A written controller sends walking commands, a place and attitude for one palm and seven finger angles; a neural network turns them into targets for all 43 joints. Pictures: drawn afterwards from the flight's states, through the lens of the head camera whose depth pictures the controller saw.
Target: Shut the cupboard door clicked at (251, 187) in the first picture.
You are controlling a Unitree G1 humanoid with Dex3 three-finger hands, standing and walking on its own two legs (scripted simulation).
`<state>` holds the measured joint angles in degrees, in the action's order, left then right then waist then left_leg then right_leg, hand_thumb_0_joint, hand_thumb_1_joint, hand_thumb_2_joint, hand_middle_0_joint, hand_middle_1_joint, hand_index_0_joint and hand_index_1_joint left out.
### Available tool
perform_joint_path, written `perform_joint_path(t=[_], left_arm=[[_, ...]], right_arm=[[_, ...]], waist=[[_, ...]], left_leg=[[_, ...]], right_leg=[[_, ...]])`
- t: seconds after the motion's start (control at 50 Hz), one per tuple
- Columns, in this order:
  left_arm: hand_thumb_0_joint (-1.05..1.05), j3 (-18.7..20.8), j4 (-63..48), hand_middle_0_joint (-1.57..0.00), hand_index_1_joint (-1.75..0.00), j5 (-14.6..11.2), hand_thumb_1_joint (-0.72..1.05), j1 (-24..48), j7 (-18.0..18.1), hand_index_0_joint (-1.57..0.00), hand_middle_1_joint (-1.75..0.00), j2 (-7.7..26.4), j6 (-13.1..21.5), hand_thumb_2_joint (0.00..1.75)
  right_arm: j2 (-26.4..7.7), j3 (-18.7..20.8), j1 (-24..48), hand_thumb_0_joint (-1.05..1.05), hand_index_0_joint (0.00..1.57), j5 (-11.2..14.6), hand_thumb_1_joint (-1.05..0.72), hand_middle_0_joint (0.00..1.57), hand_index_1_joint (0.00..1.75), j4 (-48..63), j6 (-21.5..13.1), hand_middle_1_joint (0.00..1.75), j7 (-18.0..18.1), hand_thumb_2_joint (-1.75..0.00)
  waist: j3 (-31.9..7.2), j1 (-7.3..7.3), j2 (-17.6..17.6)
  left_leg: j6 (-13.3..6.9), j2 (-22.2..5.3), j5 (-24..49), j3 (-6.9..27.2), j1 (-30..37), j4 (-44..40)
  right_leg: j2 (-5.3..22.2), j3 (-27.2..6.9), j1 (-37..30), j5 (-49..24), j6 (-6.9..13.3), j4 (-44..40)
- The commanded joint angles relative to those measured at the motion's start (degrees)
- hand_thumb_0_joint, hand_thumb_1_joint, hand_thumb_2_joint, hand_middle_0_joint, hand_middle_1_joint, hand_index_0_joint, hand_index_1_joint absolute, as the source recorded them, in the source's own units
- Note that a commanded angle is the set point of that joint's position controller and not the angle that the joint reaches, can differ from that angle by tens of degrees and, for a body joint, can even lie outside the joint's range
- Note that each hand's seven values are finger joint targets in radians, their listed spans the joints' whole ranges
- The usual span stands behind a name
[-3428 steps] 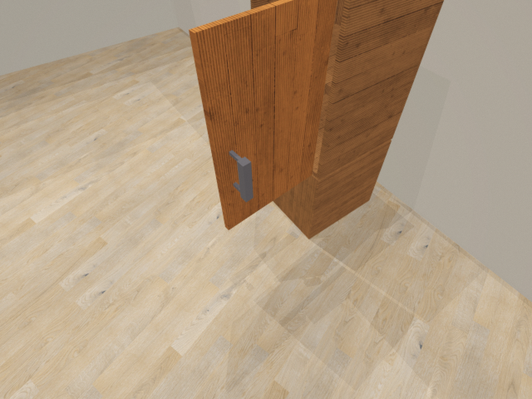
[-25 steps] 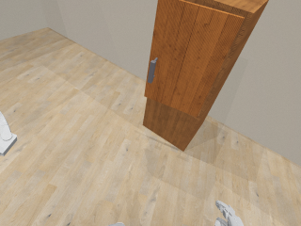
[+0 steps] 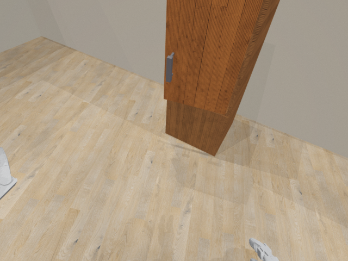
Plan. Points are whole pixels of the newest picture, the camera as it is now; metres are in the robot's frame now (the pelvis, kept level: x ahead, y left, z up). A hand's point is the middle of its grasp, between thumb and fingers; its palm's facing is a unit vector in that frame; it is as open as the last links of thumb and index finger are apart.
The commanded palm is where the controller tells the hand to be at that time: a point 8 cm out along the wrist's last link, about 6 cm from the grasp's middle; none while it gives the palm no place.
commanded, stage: stop stepping back and stand still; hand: left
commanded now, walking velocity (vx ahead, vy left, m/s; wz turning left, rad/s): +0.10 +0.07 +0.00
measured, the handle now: (170, 67) +0.99 +0.02 -0.09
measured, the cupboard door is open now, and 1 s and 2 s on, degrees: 12 12 12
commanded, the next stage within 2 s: let the arm hang, fingers relaxed in 0.06 s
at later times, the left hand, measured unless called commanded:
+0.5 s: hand out of the picture +0.08 +0.17 -0.15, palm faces +0.16 -0.97 -0.17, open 6.7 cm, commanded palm none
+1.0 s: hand out of the picture -0.02 +0.18 -0.15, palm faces +0.09 -0.98 -0.18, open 7.4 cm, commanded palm none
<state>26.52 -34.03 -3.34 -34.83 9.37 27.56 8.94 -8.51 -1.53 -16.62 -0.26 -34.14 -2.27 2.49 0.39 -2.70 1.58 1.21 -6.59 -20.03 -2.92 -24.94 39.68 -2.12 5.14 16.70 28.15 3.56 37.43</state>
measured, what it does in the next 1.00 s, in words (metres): stands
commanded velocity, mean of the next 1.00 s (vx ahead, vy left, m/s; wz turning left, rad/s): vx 0.00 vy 0.00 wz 0.00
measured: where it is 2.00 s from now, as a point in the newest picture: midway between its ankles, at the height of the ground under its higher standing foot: outside the picture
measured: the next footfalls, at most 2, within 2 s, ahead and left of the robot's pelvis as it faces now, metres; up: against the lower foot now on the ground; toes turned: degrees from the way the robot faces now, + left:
none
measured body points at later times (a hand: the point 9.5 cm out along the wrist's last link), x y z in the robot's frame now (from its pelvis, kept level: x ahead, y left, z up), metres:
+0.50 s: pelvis +0.01 +0.00 +0.01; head +0.04 +0.00 +0.45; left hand +0.07 +0.22 -0.14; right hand +0.12 -0.23 -0.14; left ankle +0.02 +0.12 -0.72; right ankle +0.02 -0.10 -0.72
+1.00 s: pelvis +0.01 +0.01 +0.02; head +0.01 +0.01 +0.47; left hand -0.02 +0.23 -0.14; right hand -0.01 -0.20 -0.14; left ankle +0.02 +0.12 -0.72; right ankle +0.02 -0.09 -0.72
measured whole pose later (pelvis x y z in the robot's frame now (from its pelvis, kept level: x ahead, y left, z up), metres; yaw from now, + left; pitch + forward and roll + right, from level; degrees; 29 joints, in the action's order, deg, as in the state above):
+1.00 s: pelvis +0.01 +0.01 +0.02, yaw +3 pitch -2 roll +0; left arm 0.6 66.2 0.3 -17.2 1.7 8.1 -0.4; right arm -8.0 -0.4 -18.5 -0.7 -65.6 0.8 1.8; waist 1.8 -0.7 -0.4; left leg -0.7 -0.7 -10.7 -3.2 -9.4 22.4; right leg -1.1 0.2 7.9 11.5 0.9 21.8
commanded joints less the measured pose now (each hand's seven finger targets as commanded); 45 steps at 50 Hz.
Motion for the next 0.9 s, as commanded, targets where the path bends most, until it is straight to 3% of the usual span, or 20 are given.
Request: perform_joint_path(t=[0.0, 0.02, 0.04, 0.12, 0.14, 0.16, 0.18, 0.2, 0.22, 0.26, 0.3, 0.32, 0.34, 0.36, 0.4, 0.44, 0.48, 0.52, 0.68, 0.88], left_arm=[[0.0, 9.8, -11.8, -0.2, -0.3, 0.4, 0.9, 9.4, 3.1, -0.2, -0.3, 12.2, 4.7, 0.9], [0.0, 10.4, -8.9, -0.2, -0.3, 0.7, 0.9, 9.4, 3.4, -0.2, -0.3, 11.8, 4.6, 0.9], [0.0, 7.3, -5.6, -0.2, -0.3, 0.5, 0.9, 5.5, 3.0, -0.2, -0.3, 7.8, 3.9, 0.9], [0.0, 4.2, -3.0, -0.2, -0.3, 0.9, 0.9, 9.5, 2.9, -0.2, -0.3, 6.2, 4.1, 0.9], [0.0, -20.0, 37.1, -0.2, -0.3, 6.3, 0.9, 12.0, -5.9, -0.2, -0.3, -10.6, -5.7, 0.9], [0.0, -20.8, 38.0, -0.2, -0.3, 4.4, 0.9, 7.9, -8.4, -0.2, -0.3, -11.8, -9.9, 0.9], [0.0, -21.2, 40.4, -0.2, -0.3, 4.3, 0.9, 7.4, -8.6, -0.2, -0.3, -13.7, -10.9, 0.9], [0.0, -21.6, 41.9, -0.2, -0.3, 4.9, 0.9, 10.1, -8.8, -0.2, -0.3, -12.9, -10.9, 0.9], [0.0, -22.6, 42.8, -0.2, -0.3, 4.8, 0.9, 14.4, -9.2, -0.2, -0.3, -13.2, -10.4, 0.9], [0.0, -22.7, 50.5, -0.2, -0.3, 4.1, 0.9, 18.8, -9.2, -0.2, -0.3, -11.7, -10.3, 0.9], [0.0, -22.6, 61.0, -0.2, -0.3, 4.0, 0.9, 15.7, -8.9, -0.2, -0.3, -9.6, -10.3, 0.9], [0.0, -22.4, 65.6, -0.2, -0.3, 4.4, 0.9, 14.5, -8.7, -0.2, -0.3, -6.6, -9.7, 0.9], [0.0, -22.6, 69.6, -0.2, -0.3, 4.7, 0.9, 15.3, -8.7, -0.2, -0.3, -5.0, -9.0, 0.9], [0.0, -22.9, 72.7, -0.2, -0.3, 4.6, 0.9, 18.5, -8.7, -0.2, -0.3, -4.3, -8.3, 0.9], [0.0, -23.6, 78.0, -0.2, -0.3, 4.5, 0.9, 21.2, -8.5, -0.2, -0.3, -6.8, -7.6, 0.9], [0.0, -22.4, 80.5, -0.2, -0.3, 4.7, 0.9, 20.4, -7.8, -0.2, -0.3, -10.7, -6.9, 0.9], [0.0, -23.4, 83.3, -0.2, -0.3, 4.1, 0.9, 19.1, -7.6, -0.2, -0.3, -12.0, -7.1, 0.9], [0.0, -23.7, 86.5, -0.2, -0.3, 4.1, 0.9, 18.3, -7.5, -0.2, -0.3, -11.6, -7.6, 0.9], [0.0, -24.8, 94.8, -0.2, -0.3, 3.8, 0.9, 18.2, -7.9, -0.2, -0.3, -12.2, -8.5, 0.9], [0.0, -25.1, 98.2, -0.2, -0.3, 3.8, 0.9, 15.5, -7.6, -0.2, -0.3, -13.3, -8.6, 0.9]], right_arm=[[-9.4, 4.5, 7.6, 0.0, 0.2, -0.2, -0.9, 0.2, 0.3, 7.0, -3.0, 0.3, 1.3, -0.9], [-8.9, 4.2, 7.7, 0.0, 0.2, -0.4, -0.9, 0.2, 0.3, 5.6, -3.5, 0.3, 1.3, -0.9], [-8.7, 4.4, 6.9, 0.0, 0.2, -0.1, -0.9, 0.2, 0.3, 5.7, -3.2, 0.3, 1.5, -0.9], [-8.9, 3.4, 8.7, 0.0, 0.2, -0.1, -0.9, 0.2, 0.3, 4.9, -3.3, 0.3, 2.7, -0.9], [-12.3, 4.4, 4.8, 0.0, 0.2, -0.5, -0.9, 0.2, 0.3, -5.1, -5.2, 0.3, -4.2, -0.9], [-12.6, 4.0, 2.5, 0.0, 0.2, -0.2, -0.9, 0.2, 0.3, -2.8, -2.2, 0.3, -3.8, -0.9], [-15.8, 4.5, 3.0, 0.0, 0.2, -0.9, -0.9, 0.2, 0.3, -2.2, -0.7, 0.3, -3.1, -0.9], [-16.4, 4.5, 4.4, 0.0, 0.2, -1.9, -0.9, 0.2, 0.3, -0.9, 0.5, 0.3, -2.7, -0.9], [-16.3, 4.0, 5.0, 0.0, 0.2, -2.7, -0.9, 0.2, 0.3, 0.9, 0.0, 0.3, -2.2, -0.9], [-15.7, 3.4, 4.8, 0.0, 0.2, -2.8, -0.9, 0.2, 0.3, -1.3, -0.1, 0.3, -1.7, -0.9], [-15.4, 3.1, 9.0, 0.0, 0.2, -2.1, -0.9, 0.2, 0.3, -3.3, 1.2, 0.3, -1.5, -0.9], [-13.7, 2.7, 9.7, 0.0, 0.2, -1.6, -0.9, 0.2, 0.3, -4.1, 1.8, 0.3, -1.7, -0.9], [-10.4, 2.5, 9.4, 0.0, 0.2, -1.0, -0.9, 0.2, 0.3, -5.4, 2.5, 0.3, -2.0, -0.9], [-9.2, 2.5, 9.0, 0.0, 0.2, -1.4, -0.9, 0.2, 0.3, -7.0, 3.3, 0.3, -1.8, -0.9], [-7.9, 2.7, 7.0, 0.0, 0.2, -1.4, -0.9, 0.2, 0.3, -11.4, 3.5, 0.3, -1.7, -0.9], [-6.0, 3.1, 3.0, 0.0, 0.2, -1.6, -0.9, 0.2, 0.3, -14.5, 2.8, 0.3, -1.5, -0.9], [-6.5, 3.0, 3.0, 0.0, 0.2, -1.3, -0.9, 0.2, 0.3, -17.1, 2.0, 0.3, -1.1, -0.9], [-6.8, 3.2, 3.6, 0.0, 0.2, -0.9, -0.9, 0.2, 0.3, -19.2, 2.0, 0.3, -0.6, -0.9], [-6.4, 2.6, 0.6, 0.0, 0.2, -0.8, -0.9, 0.2, 0.3, -25.9, 2.6, 0.3, -0.3, -0.9], [-5.1, 2.3, -3.4, 0.0, 0.2, -0.7, -0.9, 0.2, 0.3, -29.3, 2.4, 0.3, -0.2, -0.9]], waist=[[-2.8, 1.71, 5.7], [-5.1, 1.93, 3.2], [-1.3, 1.91, 3.2], [-0.5, 1.89, 3.6], [3.2, -2.72, -2.9], [-2.1, -0.42, -10.3], [-3.2, 1.38, -13.8], [-1.9, 1.46, -7.8], [-0.8, 1.58, -2.1], [-5.7, 1.06, -3.6], [-7.3, 4.51, -2.5], [-7.8, 5.17, 0.2], [-6.2, 3.67, 8.5], [-2.6, 2.75, 14.9], [-1.6, 1.23, 3.9], [-6.7, 0.35, -1.1], [-8.6, 1.8, -4.1], [-6.8, 2.23, -6.7], [2.9, 2.26, -2.4], [4.8, 2.35, -0.8]], left_leg=[[0.0, 2.8, -5.9, 1.3, -17.8, 25.0], [-0.3, 2.4, -7.4, 2.7, -15.0, 25.1], [-0.3, 1.2, -5.3, 3.3, -12.6, 21.8], [-1.1, 3.3, 1.2, -2.7, 5.2, -0.8], [-0.7, -1.0, 13.0, -2.0, 6.4, -4.0], [-3.2, -3.7, 25.4, 9.7, 10.4, -8.0], [-7.9, -12.5, 26.6, 16.2, 7.7, -12.0], [-10.2, -13.6, 19.4, 19.1, 3.8, -14.2], [-12.1, -12.9, 28.8, 23.5, 4.4, -13.9], [-11.7, -11.5, 36.9, 21.2, 8.7, -14.2], [-8.6, -6.9, 26.6, 12.8, 3.5, -12.1], [-5.1, -1.4, 16.1, 8.4, 0.8, -9.0], [-1.8, 4.4, 2.8, 2.8, 0.8, -4.5], [-0.6, 6.7, -4.1, 1.7, 2.5, -0.3], [-0.7, 6.0, -2.3, 2.8, 5.9, 1.1], [-1.1, 4.4, 10.8, 3.8, 10.8, -7.7], [-1.8, 1.6, 22.6, 4.8, 16.2, -12.4], [-2.0, 1.1, 24.1, 4.6, 17.5, -12.5], [-2.1, 0.7, 10.4, 5.1, 14.8, -20.8], [-2.5, 1.1, 7.5, 4.7, 14.5, -22.4]], right_leg=[[22.6, -33.3, -10.3, 1.6, 11.9, -25.1], [22.2, -33.0, -7.1, 5.8, 11.5, -24.2], [20.6, -28.6, -4.0, 2.5, 10.7, -23.0], [14.5, -11.6, 2.7, -3.2, 5.2, -18.7], [16.5, 2.9, 7.8, -27.1, -0.1, -2.0], [7.6, -1.9, 10.7, -18.3, -3.5, 7.0], [4.6, -0.2, 12.5, 0.9, -4.9, 14.8], [3.8, -2.3, 11.5, 6.6, -4.7, 17.8], [4.0, -4.7, 12.2, 3.5, -4.3, 17.8], [4.1, -5.1, 8.6, 0.0, -5.1, 14.7], [4.1, -5.3, -4.5, -8.9, -4.8, 0.3], [5.6, -9.1, -9.2, -16.1, -3.9, -7.2], [12.5, -18.4, -5.5, -15.7, -1.2, -14.7], [16.8, -24.6, 0.0, -16.5, 2.5, -20.6], [15.7, -22.5, -0.7, -27.6, 5.4, -19.1], [12.8, -15.9, -6.9, -41.4, 3.1, -12.5], [8.8, -11.4, -8.1, -38.9, -0.3, -12.3], [8.2, -10.5, -7.7, -36.7, -1.3, -14.5], [6.9, -10.2, -6.1, -18.1, -1.2, -21.6], [6.7, -10.3, -4.7, -15.1, -1.3, -21.6]])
